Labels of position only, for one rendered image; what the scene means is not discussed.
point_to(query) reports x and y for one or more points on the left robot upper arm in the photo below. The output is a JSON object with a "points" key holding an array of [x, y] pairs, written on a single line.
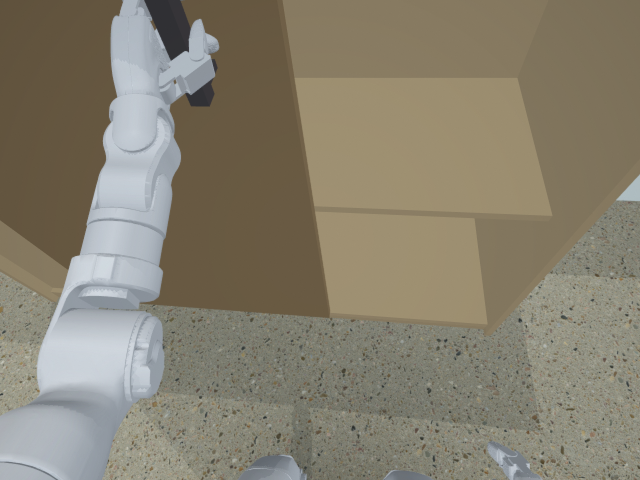
{"points": [[96, 364]]}

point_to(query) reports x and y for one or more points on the left robot forearm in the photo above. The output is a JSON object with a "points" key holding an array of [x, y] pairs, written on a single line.
{"points": [[118, 266]]}

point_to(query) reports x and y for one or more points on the left robot thigh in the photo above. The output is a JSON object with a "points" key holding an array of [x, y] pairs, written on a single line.
{"points": [[273, 467]]}

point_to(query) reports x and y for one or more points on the handle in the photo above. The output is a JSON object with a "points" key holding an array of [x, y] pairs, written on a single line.
{"points": [[173, 27]]}

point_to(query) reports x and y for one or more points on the wardrobe door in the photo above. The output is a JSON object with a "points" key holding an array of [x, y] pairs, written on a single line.
{"points": [[21, 252], [242, 232]]}

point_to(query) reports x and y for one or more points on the robot right hand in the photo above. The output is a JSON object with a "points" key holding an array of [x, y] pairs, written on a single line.
{"points": [[514, 465]]}

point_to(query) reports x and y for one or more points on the robot left hand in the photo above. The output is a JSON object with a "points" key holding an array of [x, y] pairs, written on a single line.
{"points": [[138, 57]]}

